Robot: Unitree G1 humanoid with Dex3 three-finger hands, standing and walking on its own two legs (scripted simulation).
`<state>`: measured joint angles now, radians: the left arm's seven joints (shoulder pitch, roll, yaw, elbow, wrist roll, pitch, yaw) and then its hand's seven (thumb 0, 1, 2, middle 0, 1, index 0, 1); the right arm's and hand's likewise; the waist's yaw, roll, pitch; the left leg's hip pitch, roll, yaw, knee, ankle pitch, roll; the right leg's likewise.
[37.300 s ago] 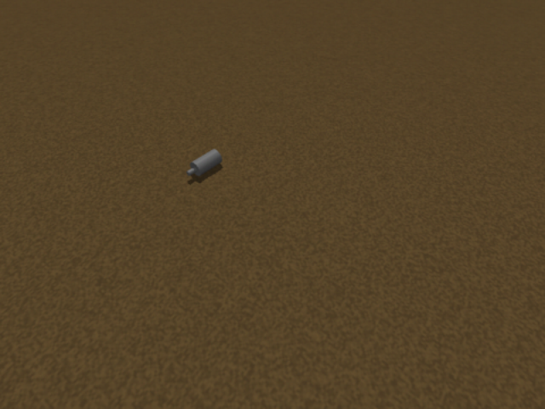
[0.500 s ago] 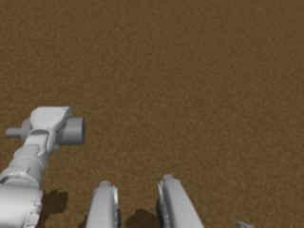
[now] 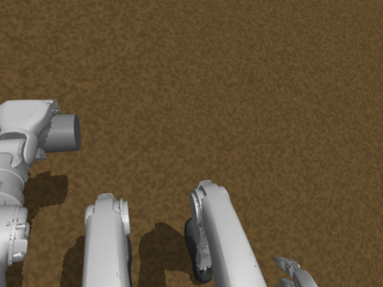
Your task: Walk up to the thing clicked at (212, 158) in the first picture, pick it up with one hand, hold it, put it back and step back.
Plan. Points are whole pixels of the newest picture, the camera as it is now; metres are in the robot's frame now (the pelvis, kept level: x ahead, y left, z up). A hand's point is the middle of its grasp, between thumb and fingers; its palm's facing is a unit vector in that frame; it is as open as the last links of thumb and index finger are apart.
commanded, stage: crouch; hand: left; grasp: from above
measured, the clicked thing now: (26, 134) +0.46 +0.30 -0.18
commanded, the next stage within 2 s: lower in 0.80 s
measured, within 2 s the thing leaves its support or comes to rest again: neither
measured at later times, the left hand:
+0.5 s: hand (48, 135) +0.47 +0.27 -0.24, palm faces -0.47 -0.02 -0.88, open 11.1 cm
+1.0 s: hand (50, 135) +0.48 +0.28 -0.27, palm faces -0.47 -0.01 -0.88, open 11.1 cm
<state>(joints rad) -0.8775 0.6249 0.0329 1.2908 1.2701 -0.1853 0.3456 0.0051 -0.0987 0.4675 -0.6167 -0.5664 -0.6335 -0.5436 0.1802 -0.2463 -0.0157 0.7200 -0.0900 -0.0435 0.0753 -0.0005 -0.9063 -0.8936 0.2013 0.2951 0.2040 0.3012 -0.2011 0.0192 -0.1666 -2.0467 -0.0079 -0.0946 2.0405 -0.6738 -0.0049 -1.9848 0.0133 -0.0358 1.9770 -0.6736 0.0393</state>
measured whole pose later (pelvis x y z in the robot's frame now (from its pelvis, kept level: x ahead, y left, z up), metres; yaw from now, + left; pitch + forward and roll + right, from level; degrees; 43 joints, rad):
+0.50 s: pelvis -0.01 +0.00 -0.07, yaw -2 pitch +37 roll -8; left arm -0.98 0.74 0.08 1.40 1.30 -0.23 0.34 0.01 -0.10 0.46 -0.63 -0.55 -0.65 -0.53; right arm 0.19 -0.26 0.03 0.72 -0.11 -0.02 0.13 0.00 -0.92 -0.90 0.20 0.30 0.20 0.30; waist -0.25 0.00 -0.08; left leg -2.22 0.00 -0.12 2.26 -0.70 -0.01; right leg -2.15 0.03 -0.05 2.18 -0.69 0.05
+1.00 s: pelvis -0.01 +0.00 -0.10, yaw -4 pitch +35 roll -9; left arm -1.05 0.83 0.07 1.48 1.31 -0.24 0.35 0.01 -0.11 0.47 -0.64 -0.54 -0.66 -0.52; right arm 0.18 -0.27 0.09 0.71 -0.13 -0.02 0.14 0.00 -0.92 -0.90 0.20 0.30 0.20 0.30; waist -0.28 -0.02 -0.03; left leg -2.31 -0.01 -0.15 2.37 -0.69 -0.01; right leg -2.23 0.04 -0.07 2.27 -0.68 0.05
